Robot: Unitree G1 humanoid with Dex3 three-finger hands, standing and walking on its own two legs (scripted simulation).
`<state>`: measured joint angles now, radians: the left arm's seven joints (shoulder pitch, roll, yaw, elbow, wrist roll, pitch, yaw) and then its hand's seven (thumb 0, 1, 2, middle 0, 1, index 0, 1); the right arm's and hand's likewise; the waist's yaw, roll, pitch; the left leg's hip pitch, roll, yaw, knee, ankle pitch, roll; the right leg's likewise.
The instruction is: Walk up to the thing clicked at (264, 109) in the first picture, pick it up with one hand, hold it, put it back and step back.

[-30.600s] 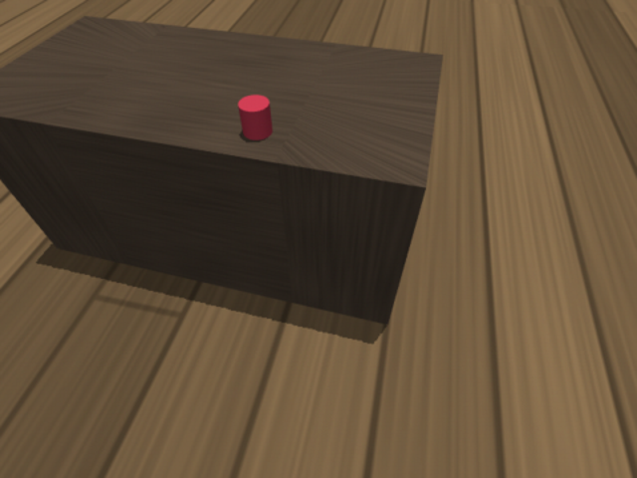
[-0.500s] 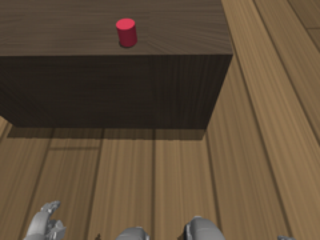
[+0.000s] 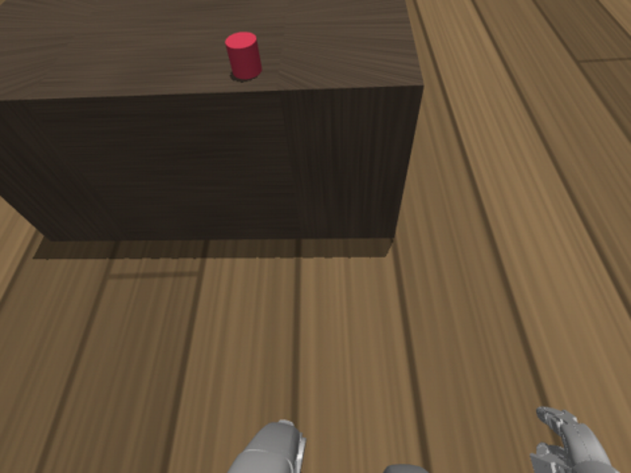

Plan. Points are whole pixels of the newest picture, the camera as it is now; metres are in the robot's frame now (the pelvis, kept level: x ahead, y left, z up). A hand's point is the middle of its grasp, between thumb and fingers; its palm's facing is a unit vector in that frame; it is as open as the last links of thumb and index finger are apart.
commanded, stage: step back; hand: left
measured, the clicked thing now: (244, 56) +1.03 +0.24 -0.07
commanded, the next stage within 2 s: stand in 1.10 s
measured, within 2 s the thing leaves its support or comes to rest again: neither
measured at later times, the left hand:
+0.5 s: hand out of the picture -0.06 +0.27 -0.14, palm faces +0.11 -0.91 -0.39, open 7.4 cm
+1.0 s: hand out of the picture +0.01 +0.32 -0.15, palm faces +0.09 -0.92 -0.38, open 7.4 cm
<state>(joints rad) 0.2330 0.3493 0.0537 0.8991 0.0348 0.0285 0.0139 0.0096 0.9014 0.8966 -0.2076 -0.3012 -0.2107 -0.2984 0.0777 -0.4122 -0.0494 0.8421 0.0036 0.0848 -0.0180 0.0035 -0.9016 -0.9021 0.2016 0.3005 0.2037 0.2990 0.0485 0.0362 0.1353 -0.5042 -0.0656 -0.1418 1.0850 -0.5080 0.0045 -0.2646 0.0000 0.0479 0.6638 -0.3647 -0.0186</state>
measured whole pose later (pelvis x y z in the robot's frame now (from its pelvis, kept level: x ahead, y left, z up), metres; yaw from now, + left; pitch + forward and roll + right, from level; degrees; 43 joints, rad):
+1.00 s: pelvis -0.04 +0.04 +0.00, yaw +5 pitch -2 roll -1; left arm 0.17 0.39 0.05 1.03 0.01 -0.02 0.00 0.01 0.91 0.90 -0.20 -0.30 -0.21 -0.30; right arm 0.13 -0.33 -0.03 1.02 -0.02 0.00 0.01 0.01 -0.90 -0.90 0.21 0.30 0.21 0.30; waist 0.00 0.01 0.08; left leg -0.28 0.05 -0.01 0.63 -0.31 -0.02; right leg -0.20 -0.01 -0.01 0.55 -0.30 0.01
